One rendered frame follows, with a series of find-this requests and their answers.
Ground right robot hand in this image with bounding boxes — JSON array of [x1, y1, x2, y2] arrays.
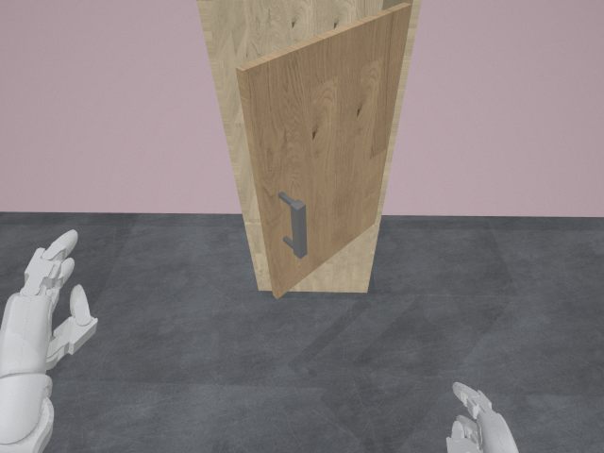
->
[[446, 382, 519, 453]]

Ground left robot hand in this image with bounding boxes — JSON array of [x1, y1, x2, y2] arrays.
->
[[0, 229, 98, 378]]

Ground cupboard door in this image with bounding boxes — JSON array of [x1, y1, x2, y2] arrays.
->
[[235, 3, 411, 299]]

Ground handle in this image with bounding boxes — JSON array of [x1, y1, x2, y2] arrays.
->
[[278, 192, 308, 259]]

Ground left robot forearm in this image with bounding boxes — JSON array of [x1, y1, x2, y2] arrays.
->
[[0, 373, 54, 453]]

